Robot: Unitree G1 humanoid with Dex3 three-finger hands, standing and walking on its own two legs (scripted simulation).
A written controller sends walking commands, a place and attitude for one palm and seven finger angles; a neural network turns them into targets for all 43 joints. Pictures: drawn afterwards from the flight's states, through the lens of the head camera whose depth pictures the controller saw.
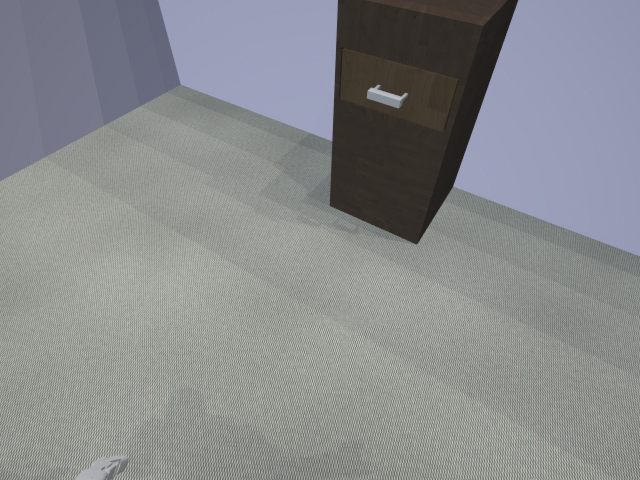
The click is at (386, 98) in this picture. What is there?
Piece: drawer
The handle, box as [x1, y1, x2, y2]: [367, 85, 407, 107]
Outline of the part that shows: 367,91 367,98 396,107 399,107 402,101 407,96 407,93 405,93 401,97 381,91 378,89 380,85 377,85 374,88 370,88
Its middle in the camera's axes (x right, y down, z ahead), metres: +0.21 -0.46 +1.24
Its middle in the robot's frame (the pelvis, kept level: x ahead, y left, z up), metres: +1.23 -0.16 -0.14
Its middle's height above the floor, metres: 0.63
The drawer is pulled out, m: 0.00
